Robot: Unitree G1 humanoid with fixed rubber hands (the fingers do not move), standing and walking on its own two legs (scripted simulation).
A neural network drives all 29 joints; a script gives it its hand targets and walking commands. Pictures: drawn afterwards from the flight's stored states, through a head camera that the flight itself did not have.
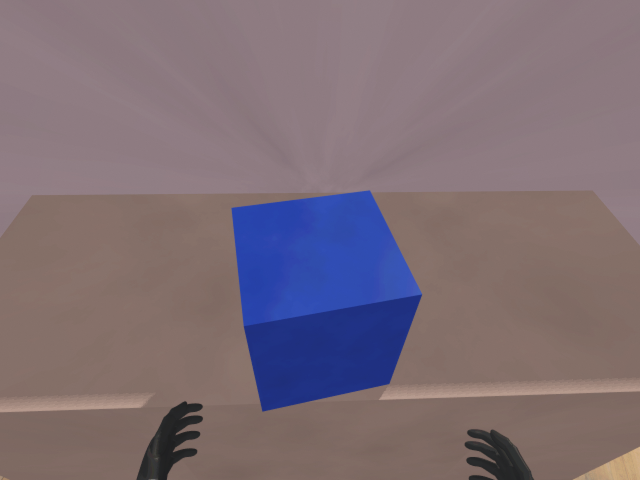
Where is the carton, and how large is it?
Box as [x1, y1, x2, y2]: [232, 190, 421, 411]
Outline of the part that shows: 369,190 232,208 243,323 262,411 389,383 421,293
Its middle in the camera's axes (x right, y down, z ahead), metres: +0.00 +0.09 +0.59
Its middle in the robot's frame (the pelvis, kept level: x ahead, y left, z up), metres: +0.39 +0.04 -0.02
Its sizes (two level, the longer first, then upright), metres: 0.210 0.200 0.250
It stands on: a pedestal, 0.64 m high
